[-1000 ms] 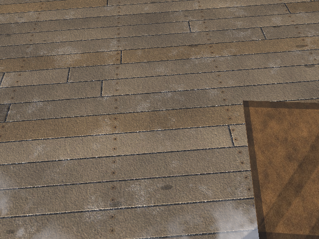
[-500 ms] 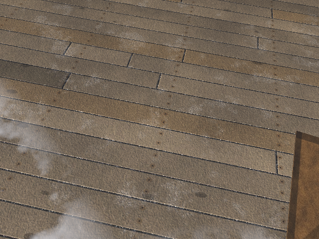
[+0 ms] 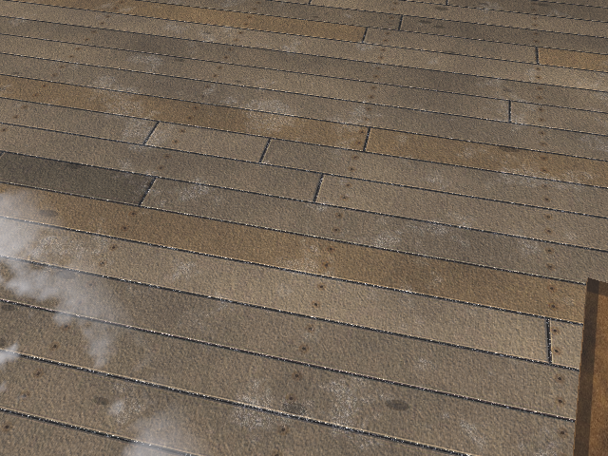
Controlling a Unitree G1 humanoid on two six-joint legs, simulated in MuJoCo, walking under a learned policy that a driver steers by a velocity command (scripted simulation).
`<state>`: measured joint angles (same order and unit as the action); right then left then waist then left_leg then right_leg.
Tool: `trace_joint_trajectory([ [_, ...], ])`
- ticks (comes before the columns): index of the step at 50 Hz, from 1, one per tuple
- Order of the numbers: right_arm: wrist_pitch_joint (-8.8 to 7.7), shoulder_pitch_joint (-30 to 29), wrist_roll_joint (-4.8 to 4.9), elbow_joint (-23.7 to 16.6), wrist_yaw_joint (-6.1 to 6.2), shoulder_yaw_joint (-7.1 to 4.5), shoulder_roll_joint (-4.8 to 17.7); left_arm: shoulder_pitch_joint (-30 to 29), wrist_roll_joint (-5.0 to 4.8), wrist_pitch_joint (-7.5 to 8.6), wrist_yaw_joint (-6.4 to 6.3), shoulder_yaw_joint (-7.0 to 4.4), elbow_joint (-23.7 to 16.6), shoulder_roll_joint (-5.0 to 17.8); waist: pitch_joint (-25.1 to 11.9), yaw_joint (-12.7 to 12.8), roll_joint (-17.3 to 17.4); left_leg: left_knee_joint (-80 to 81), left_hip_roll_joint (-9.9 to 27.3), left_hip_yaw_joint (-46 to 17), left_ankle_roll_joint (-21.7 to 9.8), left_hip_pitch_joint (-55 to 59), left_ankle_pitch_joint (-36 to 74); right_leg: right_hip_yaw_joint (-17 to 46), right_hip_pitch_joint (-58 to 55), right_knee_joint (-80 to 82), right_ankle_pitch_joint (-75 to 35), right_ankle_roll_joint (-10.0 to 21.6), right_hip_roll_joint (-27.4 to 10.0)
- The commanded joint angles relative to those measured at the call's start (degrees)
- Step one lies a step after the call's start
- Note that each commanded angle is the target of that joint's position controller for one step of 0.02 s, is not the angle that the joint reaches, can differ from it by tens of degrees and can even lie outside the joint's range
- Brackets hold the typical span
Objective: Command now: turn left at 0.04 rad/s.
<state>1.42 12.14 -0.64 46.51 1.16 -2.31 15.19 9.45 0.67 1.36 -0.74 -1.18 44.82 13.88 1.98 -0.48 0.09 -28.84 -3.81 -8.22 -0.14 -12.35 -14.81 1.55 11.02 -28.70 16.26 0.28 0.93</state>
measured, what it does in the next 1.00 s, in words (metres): steps on the spot: left foot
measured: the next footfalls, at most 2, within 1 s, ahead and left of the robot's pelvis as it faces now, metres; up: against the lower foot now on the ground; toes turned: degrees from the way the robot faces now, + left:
left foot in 0.98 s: +0.12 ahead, +0.13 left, +0.00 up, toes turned +1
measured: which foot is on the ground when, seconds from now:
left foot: down 0.00-0.72, up 0.74-0.96, down 0.98-1.00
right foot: down 0.00-0.98, up 1.00-1.00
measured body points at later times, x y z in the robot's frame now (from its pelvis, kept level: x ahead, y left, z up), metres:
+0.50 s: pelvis +0.00 -0.02 +0.00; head +0.01 -0.02 +0.45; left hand +0.08 +0.25 -0.13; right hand +0.07 -0.28 -0.14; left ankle +0.01 +0.12 -0.74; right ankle -0.01 -0.12 -0.74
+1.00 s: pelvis +0.06 +0.03 +0.00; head +0.07 +0.04 +0.45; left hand +0.07 +0.31 -0.15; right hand +0.14 -0.26 -0.12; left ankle +0.08 +0.13 -0.74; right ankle -0.01 -0.12 -0.73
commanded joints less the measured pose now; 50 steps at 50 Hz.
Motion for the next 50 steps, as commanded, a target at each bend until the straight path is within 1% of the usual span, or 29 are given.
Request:
trace_joint_trajectory([
  [1, -0.84, -0.8, 0.04, -2.2, 0.46, -1.41, 5.9, -0.6, -0.08, 0.64, -0.11, -1.57, -2.6, 7.2, -2.4, 0.7, 0.6, 4.0, 3.9, -3.3, -0.5, 0.1, 10.2, 4.1, -1.0, 5.0, -8.3, 1.8, -4.3],
  [7, -0.79, 0.0, 0.12, 0.5, 1.02, -1.49, 6.1, -0.2, -0.18, 0.72, 0.15, -1.16, 0.0, 7.0, -2.0, 0.5, 0.4, 4.2, 4.1, -3.3, -0.2, 1.8, 11.6, 3.7, -0.5, 5.8, -8.4, 1.8, -3.7],
  [13, -0.69, 0.2, 0.22, 3.4, 1.38, -1.48, 6.0, 0.6, -0.29, 0.8, 0.15, -0.85, 2.9, 7.1, -1.4, 0.4, -0.2, 4.7, 4.0, -2.9, 0.0, 2.9, 11.9, 3.6, -0.2, 6.9, -7.9, 1.9, -3.3],
  [23, -0.7, 0.1, 0.33, 8.2, 1.64, -1.28, 5.5, 2.1, -0.4, 0.79, -0.13, -0.31, 7.3, 7.5, -0.6, 0.6, -0.4, 5.6, 3.7, -1.9, 0.5, 3.3, 11.4, 3.9, 0.0, 8.3, -6.9, 2.2, -3.1],
  [33, -0.85, 0.5, 0.4, 11.8, 1.79, -0.83, 5.1, 3.7, -0.48, 0.65, -0.29, 0.17, 10.1, 7.5, -0.1, 0.8, -0.3, 6.2, 3.6, -1.2, 0.9, 2.8, 10.8, 4.0, -0.2, 8.8, -7.0, 2.6, -3.0],
  [34, -0.81, 1.3, 0.42, 12.5, 1.84, -0.62, 4.4, 4.5, -0.44, 0.57, -0.38, 0.26, 10.7, 7.3, -1.4, 0.8, -0.9, 5.9, 2.8, -0.1, 0.9, 3.1, 6.3, 4.1, -0.7, 9.8, -0.7, 2.8, -2.7],
  [35, -0.79, 1.2, 0.63, 12.7, 1.91, -0.5, 4.0, 4.8, -0.66, 0.39, -0.56, 0.02, 11.0, 8.0, -0.4, 1.0, -2.1, 4.2, 1.4, 1.6, 0.7, 1.4, -0.3, 5.3, -0.2, 11.3, 9.0, 3.6, -2.9],
  [36, -0.99, 0.5, 0.97, 12.4, 1.91, -0.54, 4.2, 5.1, -1.07, 0.21, -0.8, -0.63, 11.0, 10.1, 1.0, 1.6, -4.8, 0.2, -0.4, 4.0, 0.5, -2.2, -7.8, 8.7, 0.1, 13.5, 19.0, 5.5, -4.6],
  [37, -1.59, -1.1, 1.11, 11.3, 1.74, -0.39, 4.1, 6.9, -1.42, 0.21, -0.98, -1.2, 11.3, 11.9, 2.6, 2.5, -7.7, -4.6, -0.5, 5.6, 0.3, -7.0, -11.0, 15.8, -0.2, 17.2, 27.6, 8.6, -9.5],
  [38, -2.56, -2.6, 1.35, 10.3, 1.34, -0.35, 4.6, 7.5, -1.59, 0.36, -1.2, -1.82, 11.3, 13.5, 4.7, 2.9, -9.5, -10.2, 1.3, 6.4, 0.0, -11.5, -10.6, 22.8, -0.1, 20.9, 31.4, 11.8, -15.3],
  [39, -3.59, -4.2, 1.59, 9.5, 0.87, -0.34, 4.8, 8.3, -1.47, 0.8, -1.35, -2.19, 11.3, 13.9, 7.0, 3.4, -9.0, -15.4, 3.8, 5.8, -0.2, -14.8, -10.3, 27.1, 0.8, 22.9, 29.9, 14.0, -18.9],
  [40, -4.34, -4.4, 1.77, 9.3, 0.4, -0.58, 5.2, 8.8, -1.21, 1.32, -1.29, -2.26, 11.1, 13.3, 7.6, 3.5, -7.8, -20.1, 5.5, 5.1, -0.4, -18.5, -12.5, 28.3, -1.1, 23.3, 26.3, 14.9, -20.2],
  [41, -4.96, -3.8, 1.92, 9.3, -0.06, -0.66, 5.0, 8.7, -1.38, 1.71, -1.08, -2.25, 10.9, 12.6, 7.5, 3.0, -6.7, -21.8, 7.0, 4.9, -0.7, -21.5, -13.3, 27.5, -3.6, 22.9, 22.9, 14.7, -20.3],
  [42, -5.56, -3.6, 2.08, 9.3, -0.5, -0.67, 4.9, 8.1, -1.83, 1.88, -0.91, -2.2, 10.3, 11.9, 6.8, 2.6, -5.6, -19.6, 7.9, 5.3, -1.0, -21.8, -12.7, 24.7, -5.3, 22.5, 19.6, 13.6, -19.1],
  [43, -6.15, -4.1, 2.21, 9.1, -0.81, -0.62, 4.6, 7.5, -2.19, 1.92, -0.79, -2.29, 9.9, 11.8, 6.2, 2.4, -5.4, -15.2, 8.0, 6.3, -1.2, -19.5, -11.3, 21.0, -5.1, 22.1, 15.8, 12.1, -17.3],
  [44, -6.62, -4.6, 2.15, 9.0, -1.03, -0.52, 4.0, 7.2, -2.38, 1.86, -0.69, -2.41, 9.6, 12.1, 5.1, 2.3, -5.6, -10.7, 7.2, 7.8, -1.2, -15.2, -9.0, 17.1, -3.7, 21.3, 12.2, 11.1, -15.1],
  [45, -6.93, -3.6, 2.11, 9.4, -1.25, -0.44, 3.4, 6.7, -2.55, 1.65, -0.58, -2.55, 9.4, 12.6, 3.9, 1.5, -6.0, -6.0, 6.0, 9.5, -1.0, -9.3, -5.8, 13.7, -0.9, 20.3, 9.6, 10.5, -13.2],
  [46, -7.06, -1.1, 2.12, 10.5, -1.42, -0.58, 3.2, 6.2, -2.8, 1.32, -0.48, -2.65, 9.2, 13.1, 2.7, 0.0, -5.8, -1.1, 4.3, 11.7, -0.8, -2.3, 0.3, 11.0, 2.6, 18.5, 8.7, 10.1, -11.6],
  [47, -6.9, 2.6, 2.14, 12.1, -1.43, -0.96, 3.5, 6.3, -2.77, 1.06, -0.36, -2.56, 9.1, 12.9, 1.5, -1.5, -5.2, 1.2, 2.5, 13.2, -0.3, 4.8, 4.0, 9.5, 6.4, 16.0, 8.7, 9.7, -10.4],
  [48, -6.57, 6.8, 2.26, 13.7, -1.24, -1.44, 4.2, 6.5, -2.54, 1.07, -0.18, -2.07, 8.9, 11.6, 0.2, -3.2, -4.2, 2.1, 1.6, 13.3, -0.4, 10.8, 3.7, 8.5, 9.7, 12.7, 8.8, 8.9, -9.1],
  [49, -6.4, 11.3, 2.48, 14.5, -0.91, -1.93, 5.5, 5.5, -2.09, 1.44, 0.15, -1.08, 8.3, 8.7, -0.8, -5.5, -1.1, 4.9, 5.4, 7.6, -1.8, 16.9, 0.9, 5.4, 14.2, 4.3, 6.3, 6.7, -6.5],
  [50, -6.2, 17.5, 2.17, 15.0, -0.42, -2.59, 9.7, 4.7, -0.63, 2.06, 0.8, 0.42, 6.8, 3.7, -4.3, -6.9, 12.2, 11.7, 17.9, -10.3, -6.1, 22.1, -6.3, -1.7, 20.2, -17.1, 9.8, 2.5, -1.4],
])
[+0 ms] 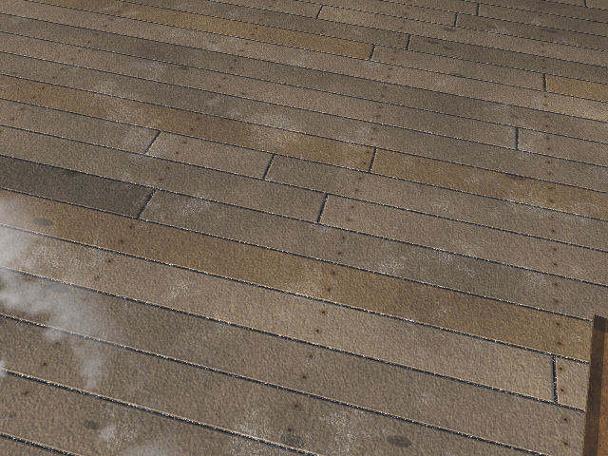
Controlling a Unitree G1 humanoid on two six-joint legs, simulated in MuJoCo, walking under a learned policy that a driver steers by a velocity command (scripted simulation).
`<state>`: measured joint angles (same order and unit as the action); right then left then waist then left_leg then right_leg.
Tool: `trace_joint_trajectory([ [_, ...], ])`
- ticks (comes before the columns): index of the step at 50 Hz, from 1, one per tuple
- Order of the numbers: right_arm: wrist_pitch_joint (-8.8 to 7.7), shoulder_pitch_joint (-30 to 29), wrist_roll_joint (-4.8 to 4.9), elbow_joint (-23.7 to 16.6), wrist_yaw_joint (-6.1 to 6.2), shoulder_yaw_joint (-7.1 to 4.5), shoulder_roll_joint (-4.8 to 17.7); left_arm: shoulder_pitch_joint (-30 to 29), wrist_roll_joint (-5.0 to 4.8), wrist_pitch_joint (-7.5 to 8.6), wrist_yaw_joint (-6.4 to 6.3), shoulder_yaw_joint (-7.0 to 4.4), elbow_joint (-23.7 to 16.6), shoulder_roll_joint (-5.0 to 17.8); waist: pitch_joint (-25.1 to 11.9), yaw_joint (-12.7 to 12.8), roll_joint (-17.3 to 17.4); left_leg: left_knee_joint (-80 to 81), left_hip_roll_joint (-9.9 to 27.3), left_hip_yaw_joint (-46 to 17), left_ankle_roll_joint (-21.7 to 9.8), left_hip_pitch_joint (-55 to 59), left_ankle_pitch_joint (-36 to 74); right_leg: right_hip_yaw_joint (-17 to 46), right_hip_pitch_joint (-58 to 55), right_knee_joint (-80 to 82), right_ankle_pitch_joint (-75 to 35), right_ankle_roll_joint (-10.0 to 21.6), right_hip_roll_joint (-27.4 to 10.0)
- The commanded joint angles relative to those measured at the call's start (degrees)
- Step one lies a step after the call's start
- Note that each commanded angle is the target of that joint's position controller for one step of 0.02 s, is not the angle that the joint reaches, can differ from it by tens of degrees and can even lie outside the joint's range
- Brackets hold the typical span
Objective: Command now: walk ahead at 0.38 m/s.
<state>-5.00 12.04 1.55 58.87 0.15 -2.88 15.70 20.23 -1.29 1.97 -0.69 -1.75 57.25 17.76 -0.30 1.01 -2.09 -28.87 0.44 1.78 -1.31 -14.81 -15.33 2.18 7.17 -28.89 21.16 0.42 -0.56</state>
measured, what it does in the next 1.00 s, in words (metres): walks ahead, turning right: right foot, then left foot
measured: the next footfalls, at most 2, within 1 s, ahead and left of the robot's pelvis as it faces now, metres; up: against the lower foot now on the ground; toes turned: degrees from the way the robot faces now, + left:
right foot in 0.46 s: +0.42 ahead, -0.11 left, +0.00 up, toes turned -2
left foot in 0.98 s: +0.71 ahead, +0.07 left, +0.00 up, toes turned -18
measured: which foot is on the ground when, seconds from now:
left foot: down 0.00-0.46, up 0.48-0.96, down 0.98-1.00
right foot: up 0.00-0.44, down 0.46-0.96, up 0.98-1.00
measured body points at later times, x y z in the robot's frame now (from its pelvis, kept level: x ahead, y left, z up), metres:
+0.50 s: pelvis +0.25 -0.02 -0.02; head +0.29 -0.02 +0.43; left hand +0.48 +0.21 -0.11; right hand +0.17 -0.29 -0.16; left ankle +0.02 +0.11 -0.71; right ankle +0.38 -0.11 -0.74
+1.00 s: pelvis +0.54 -0.01 -0.01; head +0.57 -0.01 +0.44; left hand +0.60 +0.28 -0.14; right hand +0.71 -0.30 -0.08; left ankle +0.68 +0.08 -0.74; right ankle +0.38 -0.10 -0.72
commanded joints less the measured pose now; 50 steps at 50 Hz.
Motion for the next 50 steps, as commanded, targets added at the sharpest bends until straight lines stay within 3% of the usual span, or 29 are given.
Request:
trace_joint_trajectory([
  [1, -0.42, 20.6, -1.16, 3.6, -0.48, -2.81, 14.2, -6.5, -0.31, 2.5, 0.53, 0.53, -8.2, 0.3, -1.4, -7.8, 20.9, 20.3, 22.5, -42.5, -13.5, 25.0, -20.0, -0.2, 34.7, -29.7, 12.0, 2.3, 4.4],
  [2, -1.41, 14.5, -1.17, 1.8, -0.99, -1.57, 10.3, -7.5, -1.61, 3.33, 0.45, -0.37, -8.2, 4.9, 4.2, -5.5, 11.3, 21.0, 22.6, -41.0, -13.6, 20.9, -25.5, 3.8, 39.3, -36.8, 8.6, 3.6, -0.5],
  [3, -2.01, 10.1, -1.13, 0.1, -1.25, -0.66, 7.2, -7.5, -2.0, 3.87, 0.83, -0.76, -8.0, 6.0, 6.9, -4.0, 9.4, 21.2, 19.5, -34.2, -11.3, 18.7, -21.6, 4.2, 40.5, -37.7, 2.1, 4.6, -2.7],
  [5, -1.94, 6.5, -1.13, -1.7, -1.64, 0.15, 5.6, -7.4, -0.35, 4.15, 1.0, -1.29, -7.1, 5.8, 7.0, -2.3, 6.9, 21.8, 14.8, -23.2, -8.3, 16.8, -7.4, 2.5, 38.6, -33.9, -6.3, 4.1, -5.7],
  [6, -1.61, 7.4, -1.4, -1.5, -1.57, 0.52, 4.9, -8.1, 0.08, 4.2, 1.47, -1.29, -7.3, 5.1, 6.5, -2.4, 7.7, 21.6, 13.2, -18.5, -7.4, 15.7, 0.7, 1.7, 36.1, -31.8, -8.9, 3.5, -6.5],
  [10, -0.71, 11.6, -1.72, -0.6, -0.29, 0.53, 5.9, -13.5, 0.41, 3.34, 1.8, -0.8, -9.6, 2.2, 6.4, -3.5, 6.3, 22.9, 11.0, -11.0, -9.0, 15.0, 16.6, -1.7, 36.9, -23.7, -15.5, -0.2, -6.3],
  [14, -0.25, 13.8, -1.48, -0.7, 0.65, 0.37, 7.1, -22.7, 0.16, 3.57, 2.13, 0.19, -13.1, 0.2, 7.9, -5.7, 6.6, 24.9, 9.6, -6.6, -8.6, 11.3, 17.2, -4.6, 30.9, -8.3, -23.8, -0.9, -3.7],
  [16, -0.1, 15.6, -1.01, -0.1, 0.79, 0.19, 7.1, -25.3, -0.12, 3.67, 2.6, 0.31, -14.3, 0.3, 9.0, -5.8, 6.2, 25.2, 10.9, -6.1, -8.8, 13.0, 17.4, -4.3, 29.7, -4.4, -25.4, -0.2, -3.0],
  [19, 0.47, 15.4, -0.51, 0.0, 1.0, -0.41, 7.5, -26.4, -0.22, 4.06, 3.45, -0.07, -15.6, 1.7, 8.4, -3.9, 6.3, 22.2, 13.6, -5.6, -7.9, 19.3, 23.5, -2.9, 28.9, -0.8, -23.4, 2.2, -2.6],
  [21, 1.15, 13.3, -1.02, -0.9, 1.1, -1.11, 9.0, -21.6, -0.24, 4.12, 3.66, -1.12, -14.6, 3.9, 3.7, -0.4, 8.0, 15.8, 14.2, -4.2, -6.6, 23.2, 39.3, -4.3, 22.3, -1.1, -19.8, 4.1, -0.4],
  [23, 2.34, 12.4, -2.02, -2.0, 1.24, -1.06, 8.5, -6.5, -0.46, 3.47, 3.25, -3.45, -10.0, 7.7, -6.6, 6.8, 8.2, -3.9, 10.7, 0.0, -4.1, 20.5, 53.0, -6.9, 2.7, -1.8, -18.4, 7.1, 3.2],
  [24, 2.35, 14.4, -3.11, -3.4, 1.36, -0.2, 6.6, 2.4, -0.03, 2.92, 2.76, -4.42, -8.1, 11.0, -13.6, 8.6, 1.7, -21.5, 8.1, 1.2, -2.6, 6.3, 35.7, 6.3, -15.1, -3.4, -15.9, 10.7, -6.4],
  [25, 0.8, 22.3, -3.01, -3.4, 0.04, 2.26, -2.5, 5.5, 0.17, 2.78, 3.35, -5.06, -6.6, 13.9, -21.8, 3.2, -15.4, -41.5, -3.9, -1.5, 1.0, -15.6, -9.3, 38.0, -32.1, 6.2, 2.7, 21.2, -18.9],
  [26, -1.35, 16.9, -1.2, -3.7, -0.4, 1.2, 3.2, 2.9, -0.01, 2.96, 3.34, -3.54, -7.2, 8.1, -17.6, 5.2, -9.8, -49.0, -2.4, -8.6, -0.4, -23.0, -15.1, 44.3, -30.0, 13.5, 7.7, 19.3, -17.9],
  [27, -2.89, 10.3, 0.58, -6.4, -0.68, 0.28, 6.8, -2.2, 0.28, 3.41, 3.13, -3.12, -8.4, 6.5, -8.2, 4.4, -6.8, -49.9, 0.3, -8.4, -1.6, -27.2, -10.6, 36.1, -22.1, 14.4, 2.9, 17.0, -16.6],
  [28, -3.72, 5.6, 0.27, -7.6, -0.15, 0.15, 7.7, -6.5, 0.77, 3.8, 3.22, -2.81, -9.6, 5.7, -4.2, 3.0, 1.3, -46.5, 2.9, -7.9, -2.3, -24.3, -5.6, 29.2, -13.0, 15.7, -5.9, 15.3, -14.1],
  [29, -4.01, 4.8, -0.64, -8.2, 0.23, -0.19, 7.3, -8.2, 1.42, 4.27, 3.42, -2.78, -10.2, 5.5, -2.0, 1.0, 2.4, -42.7, 4.5, -7.7, -2.0, -21.3, -2.9, 24.0, -6.2, 15.4, -18.0, 15.2, -12.7],
  [30, -3.58, 6.1, -1.08, -8.5, 0.38, -0.41, 6.9, -9.8, 1.87, 4.42, 3.33, -2.53, -10.7, 4.6, -2.9, -1.5, 1.5, -40.4, 5.9, -8.3, -1.6, -18.3, -1.6, 21.6, -3.2, 16.7, -19.5, 15.8, -11.4],
  [31, -2.91, 6.0, -1.4, -8.8, 0.53, -0.61, 6.6, -10.4, 1.7, 4.3, 3.37, -2.27, -11.0, 3.5, -2.0, -2.3, 1.6, -38.1, 6.5, -8.2, -1.3, -16.7, -0.9, 20.0, -0.4, 18.5, -18.7, 15.5, -9.9],
  [32, -2.32, 6.1, -1.49, -9.3, 0.65, -0.53, 5.5, -10.2, 1.34, 4.23, 3.02, -2.6, -11.1, 4.7, -1.2, -3.1, 0.3, -35.5, 6.7, -7.8, -0.4, -16.2, -1.6, 18.9, 2.1, 19.6, -18.6, 16.5, -10.0],
  [34, -1.41, 2.2, -2.33, -11.2, 0.91, -0.55, 5.5, -7.4, 0.34, 4.14, 2.13, -2.72, -10.5, 5.1, 2.0, -2.3, 0.7, -28.6, 6.7, -6.4, 2.0, -17.8, 0.6, 15.5, 6.2, 21.1, -19.4, 16.5, -8.8],
  [36, -1.28, -3.9, -2.38, -13.6, 1.1, -0.36, 5.0, -5.1, 0.53, 3.7, 1.03, -3.41, -10.2, 7.2, 3.8, -0.5, 0.2, -19.0, 5.9, -5.8, 3.6, -19.4, 8.4, 14.7, 8.0, 22.1, -15.3, 15.5, -7.7],
  [40, -1.99, -12.5, -1.82, -16.6, 0.29, 0.27, 3.7, -1.2, 0.01, 2.82, 0.11, -3.91, -9.7, 8.3, 3.3, 2.6, -1.0, -4.0, 1.9, -4.5, 4.4, -13.2, 21.4, 11.9, 9.6, 19.9, -15.6, 12.3, -5.2],
  [44, -2.48, -15.7, -1.01, -18.8, -0.43, -0.3, 6.0, 1.9, -0.66, 1.86, -0.25, -3.8, -9.0, 7.0, 2.0, 3.1, -1.4, 2.0, 0.6, -6.7, 3.9, -11.3, 19.3, 16.5, 2.5, 14.2, -13.6, 10.5, -6.9],
  [46, -3.02, -13.7, -0.72, -18.9, -0.6, -0.9, 7.8, 0.9, -0.2, 1.44, -0.54, -4.26, -9.6, 7.9, 1.3, 1.2, -3.4, 3.1, 0.9, -7.2, 2.6, -8.2, 14.3, 19.9, 0.2, 10.3, -14.9, 9.9, -8.5],
  [47, -3.29, -10.3, -0.77, -18.2, -0.51, -1.37, 8.6, 0.3, -0.05, 1.22, -0.55, -4.14, -10.0, 7.3, 0.1, -0.7, -4.0, 4.7, 0.8, -6.5, 1.3, -3.6, 12.6, 20.3, 0.2, 7.3, -17.0, 9.1, -7.8],
  [48, -3.55, -4.1, -1.31, -16.9, -0.19, -2.3, 10.4, -0.1, 0.19, 1.22, -0.33, -3.42, -10.8, 5.3, -4.3, -3.8, -3.0, 5.8, 2.4, -7.0, -0.8, 6.0, 11.0, 18.4, 1.9, -0.3, -19.2, 7.5, -4.5],
  [49, -3.5, 5.1, -1.99, -16.1, 0.29, -3.17, 13.7, 0.3, 1.28, 1.38, -0.02, -2.12, -12.1, 1.6, -13.0, -7.2, 3.1, 4.3, 12.3, -15.9, -4.4, 20.7, 7.1, 13.4, 8.9, -16.6, -10.7, 5.6, -0.5],
  [50, -2.37, 9.0, -2.34, -14.2, 0.04, -4.35, 17.9, 7.9, -0.44, 2.15, 0.27, -0.94, -14.1, -2.3, -18.7, -3.3, 22.2, 9.6, 24.5, -41.8, -13.4, 37.1, -4.1, 6.0, 29.4, -33.6, 12.8, 2.4, 6.9],
])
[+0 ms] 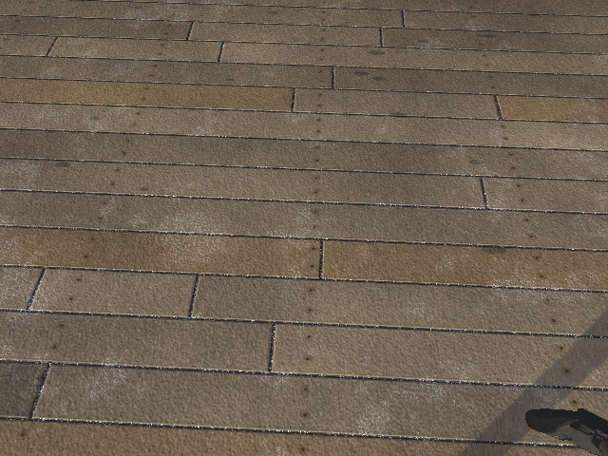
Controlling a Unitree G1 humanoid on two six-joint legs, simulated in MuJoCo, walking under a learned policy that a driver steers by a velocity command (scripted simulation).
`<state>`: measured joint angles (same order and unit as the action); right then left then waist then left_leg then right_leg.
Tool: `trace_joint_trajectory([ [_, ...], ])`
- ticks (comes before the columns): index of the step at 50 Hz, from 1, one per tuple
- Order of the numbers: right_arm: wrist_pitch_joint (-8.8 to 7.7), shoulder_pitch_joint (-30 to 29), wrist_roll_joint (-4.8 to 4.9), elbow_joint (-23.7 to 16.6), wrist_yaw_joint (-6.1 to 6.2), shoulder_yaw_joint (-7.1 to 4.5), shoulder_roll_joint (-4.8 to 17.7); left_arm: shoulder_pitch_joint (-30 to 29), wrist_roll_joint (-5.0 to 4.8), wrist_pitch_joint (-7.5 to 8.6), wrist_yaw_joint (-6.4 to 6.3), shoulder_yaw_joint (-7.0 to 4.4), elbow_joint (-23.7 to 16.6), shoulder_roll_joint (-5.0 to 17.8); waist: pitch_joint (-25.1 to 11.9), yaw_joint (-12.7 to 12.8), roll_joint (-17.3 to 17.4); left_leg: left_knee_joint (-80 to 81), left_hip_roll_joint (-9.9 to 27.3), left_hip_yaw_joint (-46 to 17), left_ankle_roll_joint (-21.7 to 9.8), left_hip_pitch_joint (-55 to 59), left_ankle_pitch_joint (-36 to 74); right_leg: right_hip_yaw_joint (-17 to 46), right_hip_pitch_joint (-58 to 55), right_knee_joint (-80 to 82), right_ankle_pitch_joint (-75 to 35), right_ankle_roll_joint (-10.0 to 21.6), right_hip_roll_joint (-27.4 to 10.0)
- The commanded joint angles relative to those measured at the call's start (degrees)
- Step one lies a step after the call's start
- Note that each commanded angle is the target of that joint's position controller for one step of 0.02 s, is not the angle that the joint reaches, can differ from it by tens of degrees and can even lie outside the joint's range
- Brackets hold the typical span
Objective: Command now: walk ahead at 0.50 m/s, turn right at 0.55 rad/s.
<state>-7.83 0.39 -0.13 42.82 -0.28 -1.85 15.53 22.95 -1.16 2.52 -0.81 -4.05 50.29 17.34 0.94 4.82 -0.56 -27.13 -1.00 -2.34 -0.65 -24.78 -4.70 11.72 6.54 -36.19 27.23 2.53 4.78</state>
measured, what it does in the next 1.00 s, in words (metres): walks ahead: right foot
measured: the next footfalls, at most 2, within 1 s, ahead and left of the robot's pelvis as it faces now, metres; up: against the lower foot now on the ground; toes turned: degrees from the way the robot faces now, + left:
right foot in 0.50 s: +0.38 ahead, -0.18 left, +0.00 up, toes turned -20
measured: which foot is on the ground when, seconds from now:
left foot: down 0.00-0.48, up 0.50-1.00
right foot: up 0.00-0.48, down 0.50-1.00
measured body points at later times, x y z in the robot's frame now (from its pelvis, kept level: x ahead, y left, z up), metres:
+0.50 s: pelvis +0.25 -0.04 -0.01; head +0.29 -0.07 +0.44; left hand +0.55 +0.10 -0.07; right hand +0.16 -0.33 -0.14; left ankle +0.11 +0.12 -0.72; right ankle +0.34 -0.17 -0.73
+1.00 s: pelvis +0.51 -0.12 +0.00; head +0.55 -0.12 +0.45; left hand +0.60 +0.16 -0.12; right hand +0.66 -0.38 -0.10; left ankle +0.70 -0.03 -0.71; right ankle +0.34 -0.17 -0.73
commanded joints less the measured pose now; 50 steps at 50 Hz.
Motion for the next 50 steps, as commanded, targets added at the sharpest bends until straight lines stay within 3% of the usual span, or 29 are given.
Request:
trace_joint_trajectory([
  [1, 0.7, 18.9, -0.06, 0.8, 0.07, -4.13, 11.8, 4.7, -1.69, 1.56, 0.07, 0.21, -5.8, 4.8, -16.2, -8.0, 14.5, 10.2, 25.9, -41.1, -13.2, 44.1, -24.7, -1.4, 36.9, -34.3, 5.9, -0.1, -3.7],
  [2, 0.82, 16.1, 0.17, -0.2, 0.09, -3.12, 7.9, -0.9, -1.55, 1.21, -0.05, -0.82, -6.4, 8.2, -8.9, -9.2, 8.4, 10.8, 22.9, -31.0, -10.4, 37.4, -21.4, -2.0, 38.2, -35.8, 0.5, -0.3, -5.6],
  [3, 1.0, 13.1, -0.15, -0.6, -0.04, -2.7, 7.0, -3.2, -0.97, 0.85, -0.25, -0.97, -6.9, 7.6, -5.2, -8.0, 4.5, 11.8, 20.2, -23.2, -8.9, 30.8, -13.1, -3.4, 36.1, -34.8, -4.0, -1.0, -7.7],
  [4, 1.19, 11.4, -0.28, -0.3, -0.17, -2.29, 5.4, -5.4, -0.16, 0.65, -0.23, -1.18, -7.4, 6.7, -1.8, -7.4, 3.6, 13.4, 17.2, -17.4, -7.8, 26.0, -6.9, -3.6, 34.9, -31.8, -6.9, -1.2, -8.9],
  [5, 1.15, 10.8, -0.82, 0.1, -0.06, -2.28, 5.8, -4.7, -0.42, 0.34, 0.19, -1.25, -8.1, 5.4, -1.3, -5.8, 7.0, 14.6, 16.6, -13.9, -7.8, 22.9, -3.9, -3.9, 32.5, -30.7, -9.0, -1.5, -10.4],
  [7, 0.82, 11.1, -0.52, 1.0, -0.09, -2.66, 6.0, -5.2, -0.73, -0.32, 0.76, -0.88, -9.0, 3.1, -0.6, -5.6, 7.3, 17.1, 15.7, -8.7, -9.0, 20.5, 0.3, -5.6, 31.8, -29.0, -10.8, -2.2, -11.4],
  [8, 0.64, 11.3, -0.44, 1.2, -0.02, -2.89, 6.3, -5.8, -0.64, -0.63, 0.77, -0.89, -9.5, 2.7, -0.5, -5.5, 5.6, 18.2, 15.6, -6.9, -9.4, 20.2, 0.9, -5.7, 32.4, -28.4, -12.1, -2.2, -11.8],
  [9, 0.52, 11.4, -0.26, 1.6, 0.03, -3.24, 7.5, -7.4, -0.54, -0.77, 0.91, -0.66, -10.8, 2.2, 0.5, -5.4, 6.0, 18.9, 16.8, -5.8, -10.4, 19.7, 3.1, -5.7, 33.8, -25.9, -13.4, -2.7, -12.3],
  [15, 1.42, 13.5, 0.14, 3.0, 0.57, -4.0, 9.9, -16.2, -0.26, 0.0, 2.76, 0.14, -14.6, 0.6, 1.9, -8.0, 4.1, 19.2, 14.9, 6.2, -8.7, 22.5, 11.3, -9.6, 32.6, -8.2, -28.1, -2.0, -11.2],
  [17, 1.95, 15.5, 0.57, 3.6, 0.76, -4.13, 10.2, -20.0, -0.18, 0.05, 3.41, 0.23, -16.2, 0.8, 3.1, -9.3, 3.0, 18.7, 15.2, 8.6, -8.0, 24.5, 12.5, -11.5, 32.5, -4.5, -29.0, -1.3, -10.4],
  [20, 3.03, 17.6, 1.39, 4.7, 0.78, -4.56, 11.6, -23.4, -0.28, -0.08, 4.27, 0.21, -18.7, 1.1, 4.0, -9.2, 3.3, 16.2, 17.4, 10.0, -7.3, 28.8, 17.2, -13.1, 31.9, -0.9, -24.3, 0.7, -9.3],
  [22, 3.72, 18.0, 1.78, 5.1, 0.89, -4.83, 12.9, -22.0, -0.01, -0.2, 4.4, -0.48, -19.2, 2.4, 1.8, -6.9, 4.9, 10.5, 17.8, 11.4, -6.7, 30.7, 33.4, -15.6, 26.0, 0.6, -18.4, 3.0, -5.8],
  [23, 4.06, 17.9, 1.91, 5.3, 1.02, -5.02, 13.9, -18.1, 0.21, -0.33, 4.25, -1.34, -18.6, 4.0, -1.0, -4.2, 6.0, 4.5, 17.7, 12.0, -6.2, 30.5, 41.3, -16.6, 19.7, 1.4, -16.3, 4.5, -3.8],
  [24, 4.38, 17.1, 1.95, 5.2, 1.17, -4.73, 13.7, -9.7, 0.13, -0.47, 3.8, -2.81, -16.1, 6.3, -5.5, 0.9, 5.0, -5.3, 16.1, 13.8, -4.8, 27.6, 44.0, -17.5, 7.7, 5.1, -19.7, 6.3, -1.5],
  [25, 4.13, 17.4, 1.19, 4.7, 1.36, -3.84, 12.0, -0.3, 0.14, -0.87, 2.74, -4.43, -13.4, 9.7, -10.4, 5.1, 2.4, -18.8, 14.0, 14.4, -2.8, 15.8, 32.6, -11.8, -9.4, 5.4, -22.7, 8.3, -4.3],
  [26, 2.99, 24.1, -0.82, 2.0, 0.36, -1.02, 3.9, 1.8, 0.12, -0.72, 2.05, -5.43, -12.4, 16.7, -17.3, -0.5, -13.0, -41.6, 4.6, 12.9, 0.9, -10.5, -18.4, 18.0, -31.9, 6.8, -17.9, 18.2, -21.4],
  [27, 1.05, 21.2, 1.1, 2.9, -0.39, -1.37, 7.1, 3.8, 0.21, -0.24, 2.09, -4.08, -13.5, 12.7, -25.7, 2.3, -8.7, -51.1, 1.2, -0.1, 0.9, -15.9, -30.1, 34.4, -33.3, 16.5, -12.0, 21.8, -27.1],
  [28, 0.32, 14.2, 3.53, 0.7, -0.7, -2.57, 10.7, 0.5, 0.72, 0.47, 2.42, -3.03, -13.0, 9.8, -16.2, 3.1, -5.7, -52.2, 4.0, -1.5, -0.1, -20.9, -25.9, 24.6, -27.0, 18.0, -15.0, 18.2, -24.8],
  [29, 0.08, 12.4, 3.5, 0.2, -0.46, -2.17, 9.8, -3.6, 0.52, 0.9, 2.43, -2.45, -13.0, 8.2, -10.3, 0.8, -3.0, -48.0, 6.9, -1.0, -0.9, -20.0, -20.8, 16.2, -18.2, 18.3, -19.1, 15.7, -22.7],
  [30, 0.51, 11.6, 2.14, 1.1, 0.02, -2.29, 9.2, -7.6, 0.76, 1.16, 2.47, -1.56, -13.1, 5.5, -5.7, -1.3, 0.2, -43.8, 8.8, -0.5, -0.9, -17.1, -17.1, 9.5, -9.9, 20.0, -24.1, 13.4, -20.2],
  [31, 1.24, 14.0, 1.65, 1.7, -0.03, -2.54, 9.2, -9.3, 1.54, 1.73, 2.51, -1.15, -13.3, 4.4, -4.8, -3.6, -2.7, -41.9, 10.2, -1.4, -0.6, -12.5, -14.7, 5.7, -4.3, 21.0, -31.1, 13.3, -19.5],
  [32, 2.21, 16.4, 1.61, 2.6, -0.13, -2.49, 8.4, -10.3, 1.72, 2.15, 2.61, -1.18, -12.9, 4.2, -4.6, -5.1, -3.0, -40.7, 10.8, -1.8, 0.0, -9.3, -13.4, 3.9, -0.9, 23.3, -30.3, 13.4, -19.1],
  [34, 4.05, 17.2, 1.62, 3.9, 0.23, -2.54, 6.8, -11.0, 1.53, 3.26, 2.56, -1.13, -11.5, 3.2, -2.7, -6.1, -0.6, -38.9, 10.7, -1.7, 0.0, -8.9, -9.7, -1.8, 2.0, 26.7, -29.4, 11.4, -16.5],
  [35, 4.57, 16.9, 1.8, 3.2, 0.29, -2.2, 5.6, -10.6, 1.79, 3.76, 2.4, -1.57, -10.8, 5.4, -1.5, -6.4, -3.2, -37.1, 10.4, -2.5, 1.0, -10.1, -7.5, -3.5, 3.5, 28.0, -32.2, 12.4, -18.4],
  [38, 4.4, 12.4, 1.58, 2.1, 0.29, -2.43, 5.8, -8.8, 2.33, 4.05, 1.56, -1.63, -8.7, 4.9, 1.4, -4.8, -1.2, -28.2, 9.1, -4.2, 2.0, -14.0, 1.9, -10.0, 2.3, 29.5, -31.6, 10.3, -16.3],
  [41, 3.74, 8.0, 1.34, 0.7, -0.64, -1.87, 4.2, -8.6, 1.89, 4.07, 1.09, -1.54, -7.9, 5.6, 2.4, -2.9, -1.4, -16.9, 7.6, -1.5, 1.3, -12.8, 11.7, -15.2, 0.7, 30.3, -32.1, 7.8, -15.3],
  [44, 3.56, 3.1, 1.35, -1.6, -1.61, -1.19, 2.9, -5.6, 1.46, 3.52, 0.7, -1.79, -5.8, 6.5, 4.2, -0.5, -0.8, -10.8, 6.8, 0.6, 0.1, -14.4, 13.0, -17.2, -4.6, 30.0, -33.3, 7.3, -17.2],
  [47, 3.52, -0.3, 1.36, -4.5, -2.87, -1.04, 2.9, -3.6, 0.85, 2.04, 0.39, -2.11, -4.3, 7.2, 4.8, 0.3, -1.1, -7.9, 5.8, 2.6, -1.5, -18.1, 7.0, -18.3, -12.6, 26.2, -39.9, 6.8, -19.7],
  [50, 3.9, 1.9, 1.41, -6.1, -3.78, -1.98, 4.8, -5.0, 0.65, 0.5, -0.53, -2.57, -4.6, 9.0, 1.0, -2.6, -3.8, -7.4, 1.5, 7.5, -4.4, -11.9, -2.1, -20.7, -16.3, 16.6, -64.8, 4.8, -20.2],
])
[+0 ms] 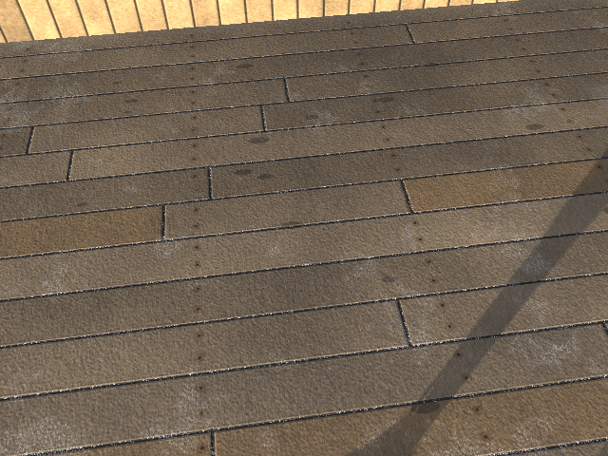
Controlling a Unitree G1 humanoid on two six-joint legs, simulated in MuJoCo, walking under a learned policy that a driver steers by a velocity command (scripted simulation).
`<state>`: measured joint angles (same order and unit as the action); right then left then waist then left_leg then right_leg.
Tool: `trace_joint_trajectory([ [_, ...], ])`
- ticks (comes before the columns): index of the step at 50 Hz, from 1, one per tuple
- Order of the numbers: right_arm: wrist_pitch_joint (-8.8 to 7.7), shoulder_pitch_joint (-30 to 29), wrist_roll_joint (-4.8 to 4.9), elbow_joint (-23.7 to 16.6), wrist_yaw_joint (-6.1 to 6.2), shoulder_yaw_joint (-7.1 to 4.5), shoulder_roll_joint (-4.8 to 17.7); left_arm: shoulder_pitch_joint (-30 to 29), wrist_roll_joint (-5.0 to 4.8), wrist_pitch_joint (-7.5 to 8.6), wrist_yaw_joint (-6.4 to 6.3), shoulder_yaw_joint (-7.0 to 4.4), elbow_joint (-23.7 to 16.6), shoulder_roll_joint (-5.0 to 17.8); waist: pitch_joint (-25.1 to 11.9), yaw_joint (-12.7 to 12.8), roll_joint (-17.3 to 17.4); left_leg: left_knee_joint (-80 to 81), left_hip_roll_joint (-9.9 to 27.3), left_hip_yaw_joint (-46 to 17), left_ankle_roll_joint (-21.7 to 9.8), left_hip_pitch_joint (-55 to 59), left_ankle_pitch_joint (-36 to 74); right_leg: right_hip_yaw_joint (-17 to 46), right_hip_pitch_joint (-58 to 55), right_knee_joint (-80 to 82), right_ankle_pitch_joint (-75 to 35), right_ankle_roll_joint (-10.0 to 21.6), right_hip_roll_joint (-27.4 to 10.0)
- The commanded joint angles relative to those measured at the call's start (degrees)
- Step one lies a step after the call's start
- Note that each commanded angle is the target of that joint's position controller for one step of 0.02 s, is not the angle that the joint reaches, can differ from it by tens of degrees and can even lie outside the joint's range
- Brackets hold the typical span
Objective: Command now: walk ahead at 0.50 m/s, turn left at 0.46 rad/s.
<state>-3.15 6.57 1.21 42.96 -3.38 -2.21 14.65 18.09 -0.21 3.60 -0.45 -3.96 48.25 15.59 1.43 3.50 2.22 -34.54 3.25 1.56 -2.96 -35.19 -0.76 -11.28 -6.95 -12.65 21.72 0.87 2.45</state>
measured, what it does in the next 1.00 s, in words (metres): walks ahead, turning left: left foot, then right foot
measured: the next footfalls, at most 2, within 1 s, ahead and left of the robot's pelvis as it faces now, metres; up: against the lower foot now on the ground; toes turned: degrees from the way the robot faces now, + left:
left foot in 0.06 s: +0.20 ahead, +0.10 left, +0.00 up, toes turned +4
right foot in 0.52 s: +0.49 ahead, -0.06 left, +0.00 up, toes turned +22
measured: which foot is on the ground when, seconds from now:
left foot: up 0.00-0.04, down 0.06-0.54, up 0.56-1.00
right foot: down 0.00-0.08, up 0.10-0.50, down 0.52-1.00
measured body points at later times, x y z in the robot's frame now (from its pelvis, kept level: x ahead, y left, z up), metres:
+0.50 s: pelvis +0.29 +0.01 +0.01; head +0.31 +0.02 +0.45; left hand +0.44 +0.31 -0.07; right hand +0.42 -0.26 -0.10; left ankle +0.16 +0.10 -0.73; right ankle +0.46 -0.08 -0.72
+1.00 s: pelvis +0.53 +0.10 +0.00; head +0.56 +0.12 +0.45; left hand +0.39 +0.35 -0.12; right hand +0.85 +0.00 -0.06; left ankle +0.61 +0.26 -0.72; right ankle +0.45 -0.08 -0.73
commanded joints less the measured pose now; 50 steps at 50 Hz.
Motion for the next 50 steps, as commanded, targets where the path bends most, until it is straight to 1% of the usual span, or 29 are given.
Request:
trace_joint_trajectory([
  [1, -0.49, -0.3, 0.04, -5.9, -0.64, -2.48, 7.2, -0.7, -0.27, -1.06, -1.29, -2.79, -2.8, 11.6, -2.6, -3.8, -8.0, -0.6, -4.9, 4.9, -3.4, 4.4, -8.6, 1.6, -2.5, -13.5, -67.6, 5.7, -17.6],
  [2, -0.36, 7.3, 0.15, -4.4, -0.23, -3.94, 9.8, -1.6, -0.36, -1.44, -1.66, -2.69, -3.1, 11.8, -6.8, -8.2, -7.6, 1.7, -7.1, 5.2, -5.3, 15.3, -7.4, 0.4, 1.0, -23.9, -69.2, 4.3, -16.1],
  [3, 0.02, 16.6, 0.13, -2.8, 0.76, -5.73, 13.6, -1.9, -0.22, -1.11, -2.02, -2.23, -3.9, 11.3, -11.9, -13.1, -4.1, 4.4, -3.9, -2.3, -8.3, 32.5, -4.8, 0.2, 13.0, -39.3, -56.4, 2.0, -14.0],
  [4, 0.22, 17.5, 0.28, -3.9, 1.68, -7.22, 19.9, 2.7, 1.24, 0.74, -1.01, 0.42, -6.9, 3.1, -18.6, -8.7, 12.7, 7.3, 13.0, -34.9, -21.2, 56.3, -6.7, 1.8, 41.1, -66.0, -6.6, -3.2, -0.9],
  [5, -0.19, 18.3, -0.23, -4.5, 1.53, -5.6, 16.2, 1.6, 0.12, 3.56, 0.4, 0.28, -7.0, 6.4, -27.0, -10.2, 6.5, 15.7, 17.6, -51.0, -24.1, 62.2, -11.3, 17.3, 49.5, -72.8, 10.4, -1.9, 1.2],
  [6, -0.38, 17.3, -0.81, -4.3, 1.57, -4.71, 12.5, -5.1, -2.37, 4.72, 1.19, -0.56, -8.7, 9.3, -19.4, -11.6, 2.9, 16.0, 14.5, -40.0, -19.5, 57.5, -10.9, 18.7, 53.1, -71.4, 7.0, -0.4, -2.5],
  [7, -0.75, 13.7, -0.51, -4.3, 1.44, -4.32, 11.2, -6.9, -2.13, 5.16, 1.13, -0.09, -9.8, 8.1, -11.0, -8.6, -2.0, 16.4, 11.6, -31.6, -16.8, 47.3, -5.7, 17.8, 52.8, -64.2, 2.8, 0.1, -5.2],
  [8, -0.82, 10.3, -0.24, -4.9, 1.53, -3.55, 8.7, -8.4, -0.26, 4.79, 0.49, -0.36, -9.3, 7.9, -7.2, -6.6, -4.9, 17.4, 8.9, -25.7, -14.3, 39.7, -0.9, 16.6, 49.7, -58.0, 0.5, 0.0, -7.5],
  [9, -0.88, 8.6, -0.69, -5.8, 1.72, -3.31, 8.5, -7.5, 0.53, 4.25, 0.3, -0.71, -9.4, 8.2, -4.3, -4.7, -1.7, 18.0, 7.5, -22.8, -14.5, 32.5, 7.7, 16.2, 45.4, -55.8, -0.7, -0.6, -8.1],
  [10, -0.76, 7.2, -1.0, -6.5, 1.95, -3.43, 8.9, -5.3, 0.74, 3.48, 0.37, -0.84, -9.4, 8.0, -4.6, -2.8, -0.2, 19.5, 6.9, -22.5, -15.1, 29.2, 7.7, 16.5, 42.9, -53.6, -1.5, -1.7, -8.4],
  [12, -0.89, 6.6, -0.73, -6.8, 2.52, -3.79, 9.8, -4.5, 0.88, 2.34, 0.24, -0.61, -9.1, 6.6, -4.2, -2.0, -0.4, 21.0, 5.3, -19.1, -14.8, 23.9, 9.2, 15.0, 40.5, -48.2, -3.7, -3.5, -8.4],
  [17, -0.18, 9.8, -0.01, -6.0, 3.87, -4.4, 11.6, -14.8, 0.73, 2.07, 0.24, 0.69, -11.8, 4.0, -2.5, -5.9, 2.4, 20.5, 1.4, -15.1, -10.7, 18.9, 1.0, 14.0, 36.8, -26.7, -21.0, -5.5, -5.0],
  [21, 0.51, 12.9, 0.42, -5.0, 4.16, -4.41, 11.4, -19.1, -0.26, 3.05, 1.2, 0.04, -13.2, 6.0, -2.5, -7.4, 3.6, 17.0, 3.2, -20.6, -9.1, 22.2, -6.2, 15.6, 33.6, -18.1, -23.7, -4.6, -2.8],
  [23, 0.69, 12.7, 0.27, -5.0, 4.31, -4.44, 11.1, -17.9, -0.44, 3.63, 1.54, -0.74, -13.2, 7.6, -2.5, -6.1, 4.9, 13.9, 4.5, -24.4, -8.0, 24.5, -7.9, 16.4, 31.4, -16.3, -20.0, -3.1, -2.7],
  [25, 0.86, 11.3, -0.06, -5.5, 4.34, -4.0, 9.4, -11.1, -0.36, 4.16, 1.46, -1.7, -11.3, 8.7, -4.2, -2.2, 5.7, 8.5, 3.2, -24.6, -6.1, 24.4, -7.2, 15.0, 23.4, -13.5, -18.6, -0.6, -3.0],
  [26, 0.63, 12.0, -0.46, -5.8, 4.15, -2.86, 6.2, -5.3, 0.64, 4.49, 1.16, -2.4, -10.4, 10.4, -8.9, 0.2, 3.3, -0.7, 0.3, -21.3, -4.2, 22.1, -7.3, 18.3, 13.5, -13.4, -17.0, 2.0, -7.5],
  [27, 0.21, 17.4, -0.31, -6.7, 4.11, -1.57, 2.3, 1.0, 1.98, 4.46, 0.89, -3.3, -9.7, 14.7, -16.4, -0.2, -8.5, -18.7, -6.6, -14.1, -0.5, 8.4, -20.2, 35.8, -4.6, -11.3, -10.2, 8.6, -19.2],
  [28, -0.2, 20.7, 0.89, -7.0, 4.23, -1.42, 3.9, 5.4, 0.98, 3.71, 1.67, -3.96, -7.0, 15.5, -17.5, -0.6, -21.5, -32.5, -7.9, -10.8, 1.3, -5.4, -34.2, 57.6, -9.6, -4.5, 7.0, 14.6, -26.0],
  [29, -0.16, 17.7, 1.13, -6.0, 4.27, -2.53, 8.9, 3.1, -0.07, 3.59, 1.85, -2.62, -7.8, 10.6, -10.3, 0.5, -13.6, -37.8, -5.1, -13.0, 1.5, -10.0, -30.2, 54.9, -4.8, -2.5, 14.7, 13.1, -24.2],
  [31, -0.06, 9.2, -0.47, -7.3, 4.2, -2.77, 9.4, -1.6, 0.4, 2.76, 1.75, -1.28, -8.1, 7.0, -1.9, 0.2, -6.1, -36.1, -2.0, -9.9, 1.3, -9.2, -22.3, 39.3, 6.7, -1.8, 3.2, 10.1, -18.7],
  [34, -0.28, 9.2, -0.52, -7.7, 3.45, -2.5, 6.7, -3.1, 0.68, 2.8, 1.5, -0.51, -7.1, 5.5, -1.5, -2.5, -8.6, -29.2, 1.3, -7.7, 1.7, -3.9, -17.4, 30.8, 13.2, 1.1, -9.4, 10.7, -15.2],
  [35, -0.25, 8.9, -0.33, -7.8, 3.38, -2.2, 5.8, -2.9, 0.47, 2.92, 1.42, -0.76, -6.7, 6.5, -1.4, -2.8, -9.4, -26.9, 1.7, -6.8, 2.1, -3.3, -16.9, 29.5, 14.4, 2.0, -11.3, 11.5, -15.4],
  [38, -0.55, 3.8, -1.27, -9.0, 3.22, -1.46, 4.5, -0.8, -0.36, 2.93, 1.16, -0.98, -5.2, 7.6, -0.3, -1.1, -6.2, -17.4, 2.1, -4.8, 3.0, -4.3, -11.4, 23.5, 13.6, 3.5, -21.2, 11.6, -14.3],
  [39, -0.82, 2.6, -0.93, -9.6, 3.02, -1.01, 3.4, -1.0, -0.36, 2.63, 1.08, -1.33, -4.7, 9.3, -0.6, -1.3, -7.8, -12.9, 2.2, -4.4, 3.1, -3.6, -8.1, 22.6, 13.3, 3.5, -21.2, 11.5, -14.7],
  [40, -0.82, 1.3, -1.1, -9.5, 3.0, -1.06, 3.5, -0.3, -0.44, 2.49, 0.98, -1.2, -4.3, 9.0, -1.0, -0.6, -6.0, -11.1, 1.9, -4.2, 3.1, -3.1, -4.6, 21.2, 12.5, 4.3, -21.2, 10.9, -13.9],
  [41, -1.08, -0.2, -0.55, -10.0, 2.71, -0.67, 2.8, -0.1, -0.48, 2.28, 0.94, -1.41, -3.9, 10.2, -0.3, -0.3, -8.1, -7.3, 1.9, -3.8, 3.2, -1.4, -2.8, 20.3, 13.7, 4.1, -22.4, 11.2, -14.6],
  [45, -1.56, -6.7, -0.01, -11.6, 1.76, -0.86, 3.8, 4.1, -1.3, 1.29, 0.97, -1.3, -1.4, 10.5, 1.3, 2.0, -6.8, 0.7, -0.1, -2.0, 2.8, 1.9, 0.9, 18.3, 11.3, 2.7, -23.3, 9.7, -15.2],
  [48, -1.82, -7.0, 0.01, -12.3, 1.11, -1.35, 5.0, 4.5, -1.57, 0.35, 0.66, -1.57, -0.4, 11.5, 1.2, 0.3, -7.2, 4.5, -1.1, -1.7, 0.5, 4.4, -3.5, 18.3, 6.9, -0.3, -28.1, 8.3, -17.1],
  [50, -1.78, 1.7, -0.55, -9.9, 1.52, -2.94, 7.7, 3.0, -1.7, -0.08, 0.37, -1.54, -0.3, 11.8, -3.9, -5.2, -6.8, 7.9, -3.6, 0.6, -2.0, 18.5, -3.2, 15.1, 8.1, -10.7, -42.9, 6.4, -14.7],
])
Keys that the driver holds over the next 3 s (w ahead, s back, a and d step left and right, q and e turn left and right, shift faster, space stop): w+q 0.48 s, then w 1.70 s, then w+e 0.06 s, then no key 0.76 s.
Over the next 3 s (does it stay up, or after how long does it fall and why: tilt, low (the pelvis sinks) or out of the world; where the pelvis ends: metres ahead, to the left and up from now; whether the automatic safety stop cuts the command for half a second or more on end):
stays up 1.32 0.47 0.01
